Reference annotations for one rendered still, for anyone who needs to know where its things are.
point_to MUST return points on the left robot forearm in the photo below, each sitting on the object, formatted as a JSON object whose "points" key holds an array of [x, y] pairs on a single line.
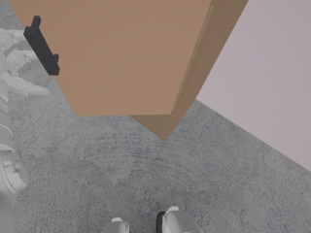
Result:
{"points": [[6, 127]]}

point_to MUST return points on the cupboard door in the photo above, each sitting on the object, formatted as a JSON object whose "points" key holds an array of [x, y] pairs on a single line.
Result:
{"points": [[118, 57]]}

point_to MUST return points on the robot left hand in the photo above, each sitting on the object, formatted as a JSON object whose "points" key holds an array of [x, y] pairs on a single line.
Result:
{"points": [[15, 60]]}

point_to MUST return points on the handle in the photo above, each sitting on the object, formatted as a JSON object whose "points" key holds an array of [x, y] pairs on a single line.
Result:
{"points": [[37, 42]]}

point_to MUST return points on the robot right shin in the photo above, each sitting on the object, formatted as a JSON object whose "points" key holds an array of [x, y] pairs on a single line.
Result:
{"points": [[173, 208]]}

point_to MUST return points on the robot left upper arm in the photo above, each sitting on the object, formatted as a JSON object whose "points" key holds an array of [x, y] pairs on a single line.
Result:
{"points": [[13, 178]]}

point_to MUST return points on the robot right foot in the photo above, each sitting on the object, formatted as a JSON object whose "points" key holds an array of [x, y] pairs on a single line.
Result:
{"points": [[158, 222]]}

